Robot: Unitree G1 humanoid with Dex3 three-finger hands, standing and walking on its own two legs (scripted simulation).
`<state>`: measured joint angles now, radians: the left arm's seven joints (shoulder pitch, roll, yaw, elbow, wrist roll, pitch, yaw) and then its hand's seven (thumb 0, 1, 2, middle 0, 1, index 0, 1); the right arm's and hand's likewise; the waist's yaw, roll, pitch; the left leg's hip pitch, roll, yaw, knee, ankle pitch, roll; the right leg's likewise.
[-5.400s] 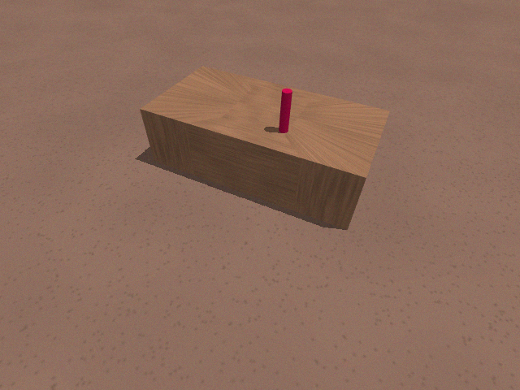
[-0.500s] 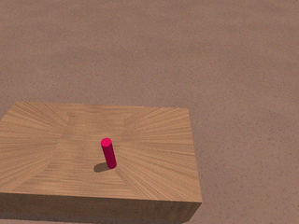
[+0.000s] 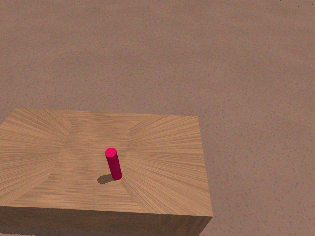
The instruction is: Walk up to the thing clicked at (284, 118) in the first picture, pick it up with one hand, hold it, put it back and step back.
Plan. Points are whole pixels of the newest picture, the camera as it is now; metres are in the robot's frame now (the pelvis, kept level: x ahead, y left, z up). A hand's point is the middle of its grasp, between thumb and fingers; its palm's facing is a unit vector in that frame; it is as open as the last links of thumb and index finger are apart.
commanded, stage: stand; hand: left
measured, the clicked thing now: (114, 165) +0.51 +0.20 -0.32
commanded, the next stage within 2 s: go down in 1.56 s
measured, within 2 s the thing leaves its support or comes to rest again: neither
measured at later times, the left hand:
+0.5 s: hand out of the picture +0.06 +0.26 -0.16, palm faces -0.02 -0.94 -0.34, open 7.3 cm
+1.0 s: hand out of the picture +0.07 +0.26 -0.16, palm faces -0.02 -0.94 -0.35, open 7.3 cm
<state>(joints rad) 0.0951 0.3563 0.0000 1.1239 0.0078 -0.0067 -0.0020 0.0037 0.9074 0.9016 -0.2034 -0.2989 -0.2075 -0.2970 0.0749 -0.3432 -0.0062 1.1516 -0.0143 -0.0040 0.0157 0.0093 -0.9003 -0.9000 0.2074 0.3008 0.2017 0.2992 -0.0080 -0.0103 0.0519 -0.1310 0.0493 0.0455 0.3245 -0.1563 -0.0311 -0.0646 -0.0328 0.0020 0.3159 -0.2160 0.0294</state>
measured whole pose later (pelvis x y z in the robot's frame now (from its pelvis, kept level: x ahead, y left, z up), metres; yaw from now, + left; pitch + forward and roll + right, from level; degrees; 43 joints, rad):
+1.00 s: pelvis +0.00 +0.00 +0.00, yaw +1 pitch -2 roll +0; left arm 0.13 0.36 0.00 1.11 0.01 -0.01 0.00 0.00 0.91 0.90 -0.20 -0.30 -0.21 -0.30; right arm 0.10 -0.34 0.00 1.14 -0.01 0.00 0.02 0.01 -0.90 -0.90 0.21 0.30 0.20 0.30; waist 0.00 -0.01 0.05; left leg -0.13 0.05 0.04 0.33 -0.16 -0.03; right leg -0.06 -0.04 -0.01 0.32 -0.22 0.03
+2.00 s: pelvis +0.00 +0.00 -0.01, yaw +1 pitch +5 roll +0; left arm 0.02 0.35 0.17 0.88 0.09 0.15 -0.04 0.00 0.17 0.28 -0.06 -0.09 -0.08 -0.07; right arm 0.25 -0.23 -0.02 0.75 0.03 -0.05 -0.02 0.01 -0.96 -0.91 0.21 0.30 0.20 0.30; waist -0.03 0.00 0.01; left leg -0.37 0.05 0.02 0.52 -0.23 -0.03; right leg -0.29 -0.03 -0.01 0.51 -0.30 0.02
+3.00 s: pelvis +0.00 +0.01 -0.07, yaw +3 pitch +12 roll -3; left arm 0.39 0.38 0.18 0.11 0.01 0.55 -0.10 -0.01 -0.58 0.09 -0.08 -0.09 -0.08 -0.09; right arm 0.26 -0.23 0.01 0.55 0.02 -0.18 -0.15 0.02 -0.85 -0.88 0.21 0.30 0.20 0.30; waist -0.02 0.03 -0.15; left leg -0.76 0.05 -0.05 1.01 -0.47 -0.02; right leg -0.63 -0.03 -0.06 0.95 -0.53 0.04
